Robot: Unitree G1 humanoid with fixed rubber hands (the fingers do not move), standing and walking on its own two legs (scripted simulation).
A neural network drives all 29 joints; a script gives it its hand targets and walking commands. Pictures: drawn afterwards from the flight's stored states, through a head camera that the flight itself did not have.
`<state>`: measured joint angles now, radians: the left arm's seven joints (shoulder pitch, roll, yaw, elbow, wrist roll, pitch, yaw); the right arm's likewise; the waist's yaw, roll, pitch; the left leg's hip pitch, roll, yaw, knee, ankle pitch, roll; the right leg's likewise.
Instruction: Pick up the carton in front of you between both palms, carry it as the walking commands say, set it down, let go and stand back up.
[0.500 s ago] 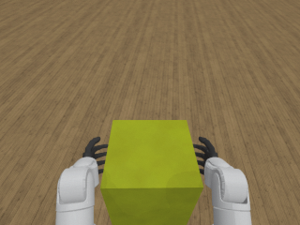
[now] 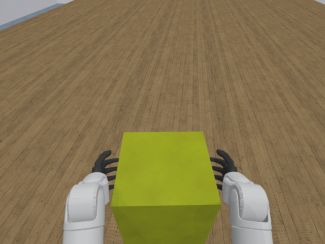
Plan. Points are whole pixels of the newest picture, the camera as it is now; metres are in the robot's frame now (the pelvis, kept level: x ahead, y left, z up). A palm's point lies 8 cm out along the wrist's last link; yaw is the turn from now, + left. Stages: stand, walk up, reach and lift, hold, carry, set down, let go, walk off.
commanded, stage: carry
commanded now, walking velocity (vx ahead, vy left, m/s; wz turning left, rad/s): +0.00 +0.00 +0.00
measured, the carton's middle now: (164, 191) +0.29 +0.00 -0.01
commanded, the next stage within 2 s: hold in 1.24 s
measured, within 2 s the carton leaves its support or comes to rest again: neither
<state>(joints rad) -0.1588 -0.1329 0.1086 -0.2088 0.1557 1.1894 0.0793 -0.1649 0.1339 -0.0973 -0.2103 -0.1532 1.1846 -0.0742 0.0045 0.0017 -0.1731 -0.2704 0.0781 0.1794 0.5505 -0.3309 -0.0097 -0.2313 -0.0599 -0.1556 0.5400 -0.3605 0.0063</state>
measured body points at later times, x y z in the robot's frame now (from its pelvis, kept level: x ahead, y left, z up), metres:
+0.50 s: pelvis -0.03 +0.00 +0.00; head -0.07 +0.00 +0.45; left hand +0.27 +0.15 +0.03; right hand +0.27 -0.15 +0.03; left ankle -0.03 +0.11 -0.73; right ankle -0.06 -0.11 -0.73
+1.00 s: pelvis -0.05 +0.00 +0.00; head -0.08 +0.00 +0.45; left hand +0.24 +0.15 +0.04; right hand +0.24 -0.15 +0.04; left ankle -0.03 +0.11 -0.73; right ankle -0.06 -0.11 -0.73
